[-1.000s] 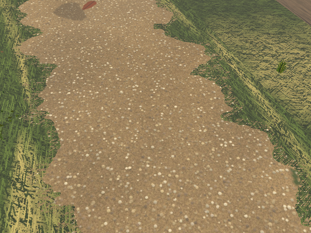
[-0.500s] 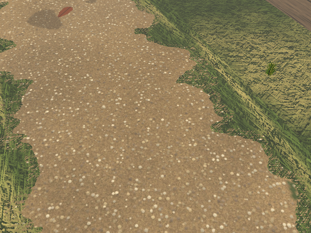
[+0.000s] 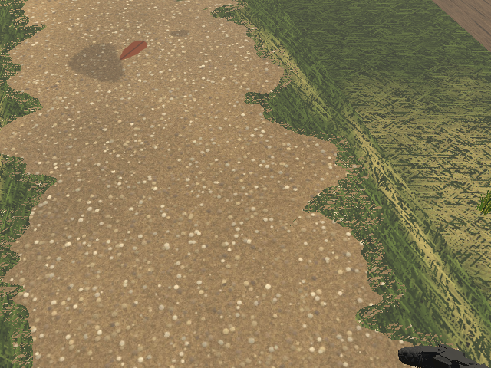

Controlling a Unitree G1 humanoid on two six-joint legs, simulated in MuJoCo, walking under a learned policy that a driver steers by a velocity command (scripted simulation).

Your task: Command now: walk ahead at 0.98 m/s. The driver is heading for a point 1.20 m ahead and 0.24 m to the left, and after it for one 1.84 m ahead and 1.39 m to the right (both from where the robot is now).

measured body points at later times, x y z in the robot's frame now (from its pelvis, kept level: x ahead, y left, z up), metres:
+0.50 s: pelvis +0.32 -0.03 +0.01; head +0.35 -0.03 +0.46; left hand +0.47 +0.20 -0.12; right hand +0.29 -0.27 -0.14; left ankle +0.31 +0.05 -0.74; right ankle +0.45 -0.15 -0.70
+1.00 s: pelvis +0.39 -0.06 +0.00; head +0.39 -0.06 +0.45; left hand +0.42 +0.18 -0.15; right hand +0.38 -0.29 -0.16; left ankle +0.35 +0.05 -0.74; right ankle +0.45 -0.14 -0.74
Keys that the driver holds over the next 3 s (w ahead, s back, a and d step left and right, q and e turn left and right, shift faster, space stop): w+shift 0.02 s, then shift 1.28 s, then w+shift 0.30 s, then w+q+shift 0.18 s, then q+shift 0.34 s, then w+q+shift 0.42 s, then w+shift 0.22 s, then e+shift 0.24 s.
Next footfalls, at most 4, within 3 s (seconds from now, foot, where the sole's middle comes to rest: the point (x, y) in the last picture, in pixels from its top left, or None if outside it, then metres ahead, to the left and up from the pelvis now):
0.16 left None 0.39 0.05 -0.77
0.56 right None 0.49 -0.14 -0.77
1.62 right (357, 356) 0.54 -0.20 -0.77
2.04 left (292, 246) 0.88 -0.02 -0.77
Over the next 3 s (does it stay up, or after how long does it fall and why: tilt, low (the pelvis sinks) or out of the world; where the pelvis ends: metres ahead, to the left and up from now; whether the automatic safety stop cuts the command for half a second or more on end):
stays up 1.18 0.14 0.00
